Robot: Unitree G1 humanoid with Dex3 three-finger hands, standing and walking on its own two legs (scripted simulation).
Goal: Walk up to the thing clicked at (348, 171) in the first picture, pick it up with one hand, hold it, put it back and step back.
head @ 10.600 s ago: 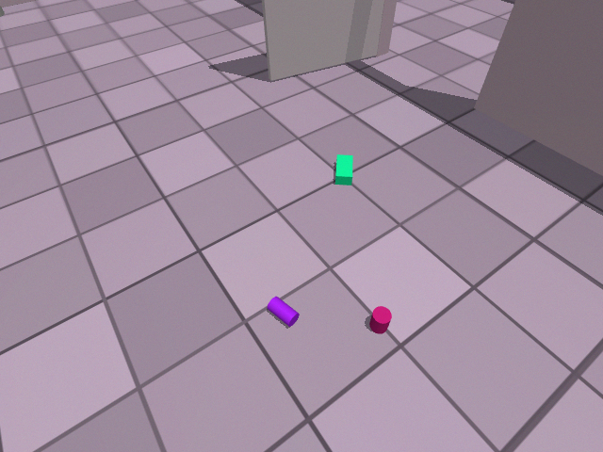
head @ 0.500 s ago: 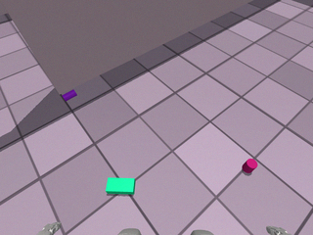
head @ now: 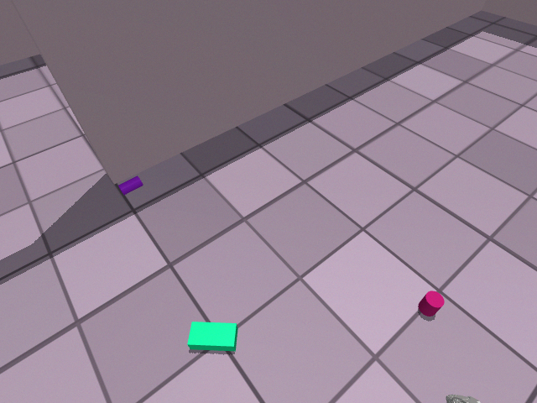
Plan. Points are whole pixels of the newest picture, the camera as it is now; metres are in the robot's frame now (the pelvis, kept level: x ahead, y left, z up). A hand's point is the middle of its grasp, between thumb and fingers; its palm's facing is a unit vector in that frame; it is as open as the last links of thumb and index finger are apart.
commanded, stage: walk up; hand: left
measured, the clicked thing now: (213, 336) +0.45 +0.25 -0.75
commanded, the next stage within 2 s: stand in 0.64 s
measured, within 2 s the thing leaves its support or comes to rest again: neither
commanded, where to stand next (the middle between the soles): +0.06 +0.02 m, yaw -1 degrees
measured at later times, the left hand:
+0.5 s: hand out of the picture +0.08 +0.25 -0.15, palm faces +0.00 -0.94 -0.34, open 7.4 cm
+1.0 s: hand out of the picture +0.10 +0.24 -0.15, palm faces -0.03 -0.94 -0.34, open 7.4 cm
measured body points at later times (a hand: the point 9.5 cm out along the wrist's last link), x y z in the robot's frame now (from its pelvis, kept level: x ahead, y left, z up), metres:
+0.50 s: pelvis +0.01 -0.01 +0.00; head +0.02 -0.01 +0.45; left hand +0.08 +0.30 -0.13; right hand +0.08 -0.31 -0.13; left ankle +0.03 +0.13 -0.74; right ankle +0.02 -0.15 -0.74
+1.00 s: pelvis +0.02 -0.01 +0.00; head +0.03 -0.01 +0.45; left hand +0.10 +0.29 -0.13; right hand +0.09 -0.31 -0.13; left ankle +0.03 +0.13 -0.74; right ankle +0.02 -0.15 -0.74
